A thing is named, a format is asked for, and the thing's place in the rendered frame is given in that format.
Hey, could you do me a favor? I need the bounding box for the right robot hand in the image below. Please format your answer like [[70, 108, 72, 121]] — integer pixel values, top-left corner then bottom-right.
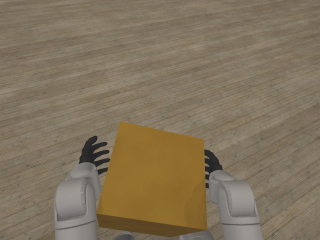
[[204, 149, 223, 189]]

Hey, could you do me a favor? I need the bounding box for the right robot thigh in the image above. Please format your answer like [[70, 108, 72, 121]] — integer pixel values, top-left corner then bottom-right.
[[179, 229, 215, 240]]

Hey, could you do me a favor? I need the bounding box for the left robot hand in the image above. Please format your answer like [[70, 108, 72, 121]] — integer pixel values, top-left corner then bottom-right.
[[79, 135, 110, 175]]

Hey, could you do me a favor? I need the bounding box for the robot right forearm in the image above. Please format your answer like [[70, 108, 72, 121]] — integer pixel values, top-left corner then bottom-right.
[[208, 170, 263, 240]]

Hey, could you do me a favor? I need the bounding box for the robot left forearm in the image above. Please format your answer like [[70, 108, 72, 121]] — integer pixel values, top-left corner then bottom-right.
[[54, 162, 102, 240]]

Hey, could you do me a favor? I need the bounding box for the carton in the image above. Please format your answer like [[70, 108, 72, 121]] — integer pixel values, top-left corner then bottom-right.
[[96, 121, 207, 237]]

